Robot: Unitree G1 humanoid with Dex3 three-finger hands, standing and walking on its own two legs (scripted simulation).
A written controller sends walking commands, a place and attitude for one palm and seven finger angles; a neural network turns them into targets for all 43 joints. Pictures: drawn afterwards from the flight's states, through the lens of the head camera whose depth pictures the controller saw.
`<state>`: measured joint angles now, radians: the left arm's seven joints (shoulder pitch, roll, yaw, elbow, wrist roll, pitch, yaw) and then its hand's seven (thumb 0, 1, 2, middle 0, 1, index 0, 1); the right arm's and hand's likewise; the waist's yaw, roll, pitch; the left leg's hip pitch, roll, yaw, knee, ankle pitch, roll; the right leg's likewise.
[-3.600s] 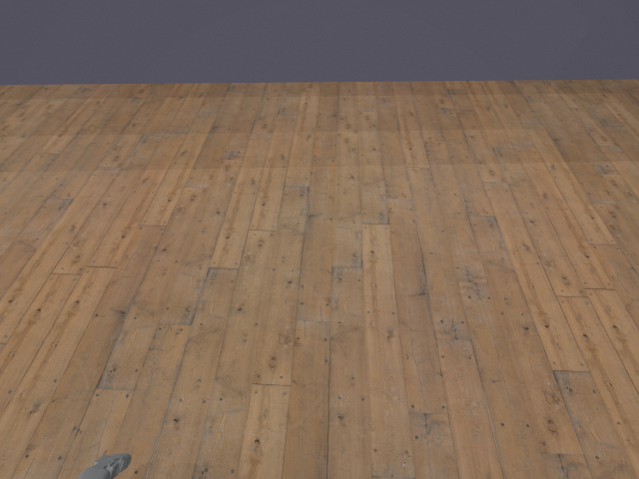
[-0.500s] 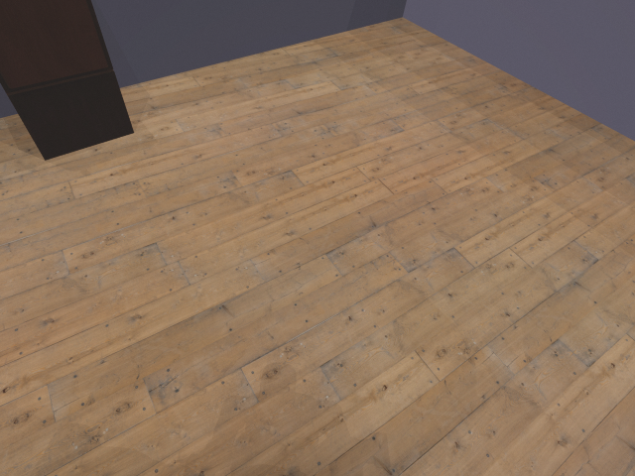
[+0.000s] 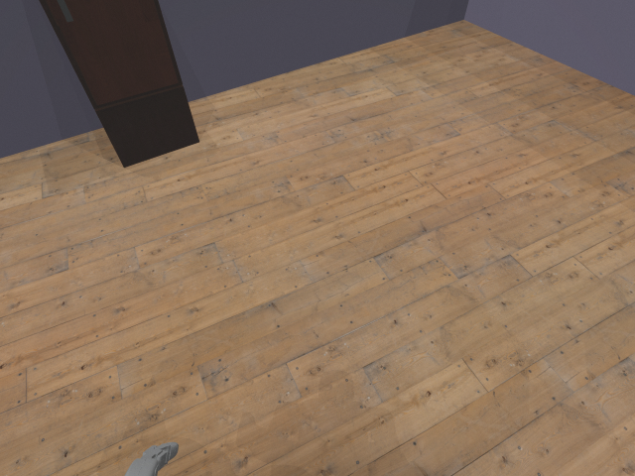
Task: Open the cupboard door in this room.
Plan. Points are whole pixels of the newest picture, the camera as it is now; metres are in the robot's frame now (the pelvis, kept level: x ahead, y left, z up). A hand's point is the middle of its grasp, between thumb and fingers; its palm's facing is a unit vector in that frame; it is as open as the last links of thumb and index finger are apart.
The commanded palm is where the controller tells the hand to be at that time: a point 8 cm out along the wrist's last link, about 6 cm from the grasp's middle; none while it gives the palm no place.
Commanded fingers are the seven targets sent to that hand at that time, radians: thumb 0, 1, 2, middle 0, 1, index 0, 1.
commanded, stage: turn or walk to find it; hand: left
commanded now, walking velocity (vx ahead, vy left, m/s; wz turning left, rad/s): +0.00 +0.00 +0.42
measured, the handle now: out of the picture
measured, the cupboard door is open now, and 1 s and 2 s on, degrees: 0 0 0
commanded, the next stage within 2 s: stand and wait in 0.12 s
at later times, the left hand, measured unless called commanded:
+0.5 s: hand out of the picture -0.08 +0.21 -0.19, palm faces +0.22 -0.96 -0.19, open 7.4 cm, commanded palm none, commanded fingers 0.00 0.90 0.90 -0.20 -0.30 -0.20 -0.30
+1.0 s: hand out of the picture -0.07 +0.21 -0.17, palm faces +0.18 -0.96 -0.19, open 7.4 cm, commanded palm none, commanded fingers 0.00 0.90 0.90 -0.20 -0.30 -0.20 -0.30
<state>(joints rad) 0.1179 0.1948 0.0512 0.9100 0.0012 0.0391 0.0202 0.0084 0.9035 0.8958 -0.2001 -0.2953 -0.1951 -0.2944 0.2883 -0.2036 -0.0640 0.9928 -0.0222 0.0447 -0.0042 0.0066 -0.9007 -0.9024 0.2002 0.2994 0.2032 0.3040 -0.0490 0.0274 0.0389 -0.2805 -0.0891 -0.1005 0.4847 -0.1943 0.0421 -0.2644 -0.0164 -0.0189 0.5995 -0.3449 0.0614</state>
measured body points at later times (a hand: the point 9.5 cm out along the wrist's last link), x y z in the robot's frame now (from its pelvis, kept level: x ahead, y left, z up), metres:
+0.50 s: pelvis -0.03 +0.02 +0.00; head -0.02 +0.05 +0.44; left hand -0.09 +0.26 -0.17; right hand +0.07 -0.21 -0.14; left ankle -0.08 +0.13 -0.74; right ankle -0.01 -0.12 -0.73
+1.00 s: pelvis -0.06 +0.03 +0.00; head -0.06 +0.03 +0.45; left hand -0.07 +0.26 -0.16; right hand -0.01 -0.19 -0.16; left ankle -0.08 +0.13 -0.74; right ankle -0.04 -0.10 -0.74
